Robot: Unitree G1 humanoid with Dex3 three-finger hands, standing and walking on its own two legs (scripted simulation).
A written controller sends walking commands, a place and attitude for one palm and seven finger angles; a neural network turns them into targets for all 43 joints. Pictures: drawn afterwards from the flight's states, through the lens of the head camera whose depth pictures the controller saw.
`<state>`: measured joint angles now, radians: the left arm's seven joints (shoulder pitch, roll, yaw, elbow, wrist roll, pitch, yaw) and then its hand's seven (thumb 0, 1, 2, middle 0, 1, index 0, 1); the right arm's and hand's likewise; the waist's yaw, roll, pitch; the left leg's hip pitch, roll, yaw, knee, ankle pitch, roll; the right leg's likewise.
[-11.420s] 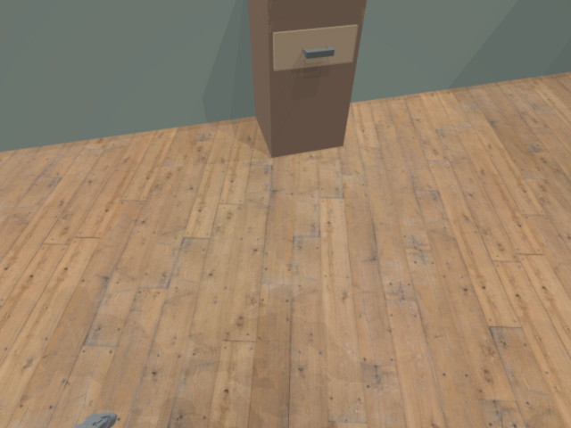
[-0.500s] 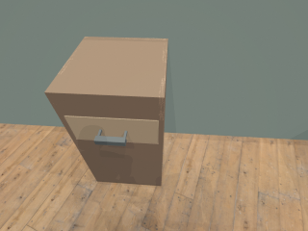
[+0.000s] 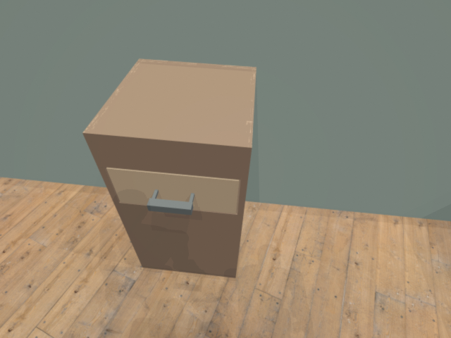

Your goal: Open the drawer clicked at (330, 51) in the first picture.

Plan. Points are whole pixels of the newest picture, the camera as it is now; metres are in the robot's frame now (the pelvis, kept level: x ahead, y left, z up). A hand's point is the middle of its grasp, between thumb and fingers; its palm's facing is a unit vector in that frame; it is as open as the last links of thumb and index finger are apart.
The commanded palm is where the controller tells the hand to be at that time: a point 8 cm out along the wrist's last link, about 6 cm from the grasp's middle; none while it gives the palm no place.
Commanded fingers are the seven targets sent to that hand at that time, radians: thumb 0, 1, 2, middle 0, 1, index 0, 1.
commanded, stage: come to a stop and stand still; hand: left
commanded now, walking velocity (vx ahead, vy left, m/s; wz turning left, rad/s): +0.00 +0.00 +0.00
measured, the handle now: (172, 200) +0.53 +0.19 -0.18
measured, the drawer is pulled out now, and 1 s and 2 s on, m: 0.00 0.00 0.00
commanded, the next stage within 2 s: look again from close up in 0.50 s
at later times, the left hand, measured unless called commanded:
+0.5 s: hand out of the picture -0.05 +0.18 -0.18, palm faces +0.03 -0.99 -0.16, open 7.4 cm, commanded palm none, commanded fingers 0.00 0.90 0.90 -0.20 -0.30 -0.20 -0.30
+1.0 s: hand out of the picture -0.04 +0.17 -0.18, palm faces +0.04 -0.99 -0.16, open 7.4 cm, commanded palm none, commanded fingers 0.00 0.90 0.90 -0.20 -0.30 -0.20 -0.30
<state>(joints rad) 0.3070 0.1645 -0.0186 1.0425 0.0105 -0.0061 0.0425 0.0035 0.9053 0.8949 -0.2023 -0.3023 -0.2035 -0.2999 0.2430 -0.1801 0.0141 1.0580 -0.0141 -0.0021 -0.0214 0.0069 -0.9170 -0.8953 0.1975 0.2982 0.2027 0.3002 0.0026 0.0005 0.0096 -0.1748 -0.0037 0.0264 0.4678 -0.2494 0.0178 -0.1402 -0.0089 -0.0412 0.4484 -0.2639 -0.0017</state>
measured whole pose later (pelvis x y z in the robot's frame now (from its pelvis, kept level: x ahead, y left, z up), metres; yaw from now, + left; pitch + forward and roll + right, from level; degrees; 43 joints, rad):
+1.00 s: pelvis -0.02 +0.02 +0.00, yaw +0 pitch -2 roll +0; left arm 0.35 0.11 -0.01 1.11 0.02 -0.01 0.05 0.00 0.90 0.90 -0.20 -0.30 -0.20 -0.30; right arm 0.30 -0.14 0.00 1.11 -0.01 0.00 -0.02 0.01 -0.91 -0.90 0.20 0.30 0.20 0.30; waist 0.00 0.00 0.02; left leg -0.20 -0.03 0.04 0.42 -0.20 0.05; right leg -0.17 -0.04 -0.03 0.42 -0.22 0.02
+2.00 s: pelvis +0.00 -0.04 -0.04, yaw +0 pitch +9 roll +2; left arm 0.38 0.38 -0.02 -0.07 1.00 -0.06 0.33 0.00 0.18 0.59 -0.27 -0.76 -0.27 -0.76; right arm 0.11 -0.19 0.03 0.54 -0.06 0.11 0.01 0.01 -0.90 -0.90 0.20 0.30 0.21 0.30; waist 0.08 0.04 -0.10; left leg -0.58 0.02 0.02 0.82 -0.39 -0.02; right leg -0.59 0.01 -0.03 0.87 -0.45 -0.06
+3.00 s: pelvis +0.01 +0.01 -0.01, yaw -1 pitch +4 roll +0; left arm -0.04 0.49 -0.03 0.06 0.92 -0.08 0.07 0.00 -0.49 0.30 -0.32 -1.20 -0.32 -1.20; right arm 0.18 -0.25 -0.02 0.59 0.00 0.14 -0.01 0.01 -0.90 -0.90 0.20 0.30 0.20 0.30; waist 0.06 0.07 -0.02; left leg -0.33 -0.02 0.03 0.54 -0.28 0.03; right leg -0.31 -0.02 -0.02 0.54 -0.30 0.00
